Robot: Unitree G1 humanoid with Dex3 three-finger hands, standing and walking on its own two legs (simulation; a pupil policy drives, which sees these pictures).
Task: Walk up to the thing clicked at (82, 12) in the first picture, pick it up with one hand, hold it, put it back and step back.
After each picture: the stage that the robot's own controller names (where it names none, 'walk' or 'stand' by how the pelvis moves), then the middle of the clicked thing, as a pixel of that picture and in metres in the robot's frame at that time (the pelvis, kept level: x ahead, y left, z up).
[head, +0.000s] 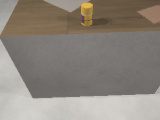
stand; (86, 14) +0.84 +0.01 +0.00
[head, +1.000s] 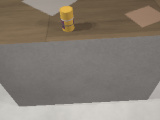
rise first; (67, 19) +0.74 +0.15 +0.03
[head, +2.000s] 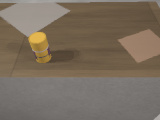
stand; (40, 48) +0.49 +0.22 +0.03
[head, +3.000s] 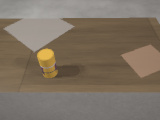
stand; (48, 63) +0.47 +0.19 +0.00
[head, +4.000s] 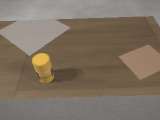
stand; (43, 68) +0.44 +0.20 +0.00
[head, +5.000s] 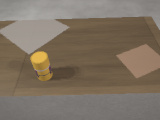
stand; (42, 66) +0.45 +0.21 +0.00
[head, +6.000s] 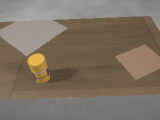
stand; (39, 68) +0.44 +0.22 +0.00
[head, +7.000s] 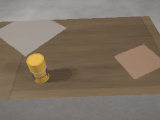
rise first; (38, 68) +0.44 +0.22 +0.00
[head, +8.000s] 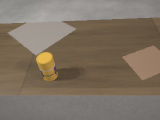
rise first; (47, 67) +0.45 +0.22 +0.00
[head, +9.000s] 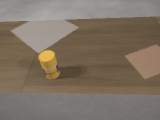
go down; (49, 65) +0.46 +0.21 +0.00
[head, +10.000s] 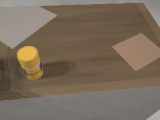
go down; (31, 63) +0.43 +0.20 +0.03
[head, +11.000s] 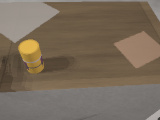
close in; (32, 57) +0.45 +0.19 +0.03
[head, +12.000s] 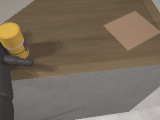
close; (14, 43) +0.47 +0.22 +0.07
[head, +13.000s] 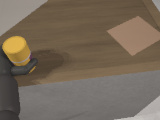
lift; (20, 56) +0.43 +0.20 +0.07
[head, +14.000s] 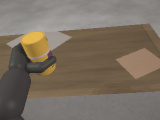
lift; (39, 54) +0.34 +0.15 +0.22
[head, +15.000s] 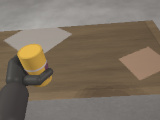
hold; (36, 66) +0.33 +0.17 +0.17
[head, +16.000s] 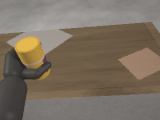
hold; (34, 59) +0.33 +0.17 +0.20
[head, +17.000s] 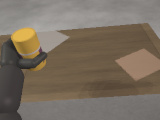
crouch; (30, 50) +0.36 +0.18 +0.21
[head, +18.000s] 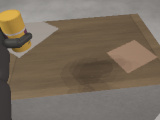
lower; (15, 31) +0.45 +0.22 +0.20
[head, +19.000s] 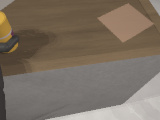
lower; (1, 33) +0.49 +0.22 +0.09
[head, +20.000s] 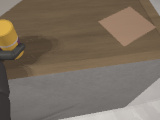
lower; (7, 41) +0.47 +0.21 +0.08
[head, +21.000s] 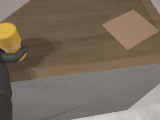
lower; (10, 43) +0.47 +0.21 +0.07
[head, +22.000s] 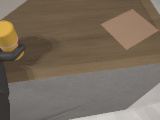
lower; (8, 42) +0.47 +0.22 +0.07
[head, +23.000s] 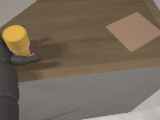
open; (20, 45) +0.46 +0.20 +0.07
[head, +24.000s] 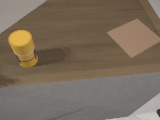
sink last; (24, 49) +0.45 +0.19 +0.06
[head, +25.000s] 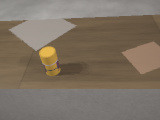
sink last; (50, 61) +0.47 +0.21 +0.02
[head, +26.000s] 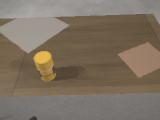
stand; (45, 66) +0.44 +0.19 +0.00
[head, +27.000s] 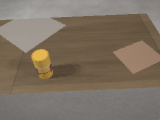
stand; (43, 64) +0.46 +0.20 +0.00
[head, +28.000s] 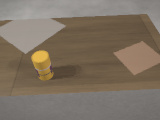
stand; (43, 65) +0.45 +0.20 +0.00
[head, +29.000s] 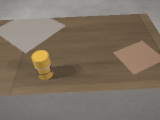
stand; (43, 65) +0.45 +0.20 +0.00
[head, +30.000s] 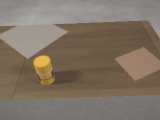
walk; (44, 70) +0.44 +0.20 +0.00
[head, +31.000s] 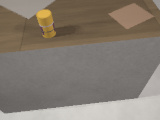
walk; (46, 24) +0.65 +0.22 +0.02
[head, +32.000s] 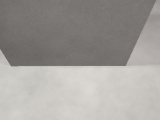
walk; out of the picture +1.02 +0.19 +0.03
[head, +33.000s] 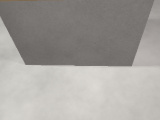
stand; out of the picture +1.15 +0.18 +0.02
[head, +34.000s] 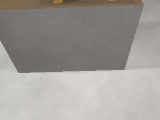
stand; out of the picture +1.13 +0.21 +0.00
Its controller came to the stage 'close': yes
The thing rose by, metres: 0.22
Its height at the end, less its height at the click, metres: +0.00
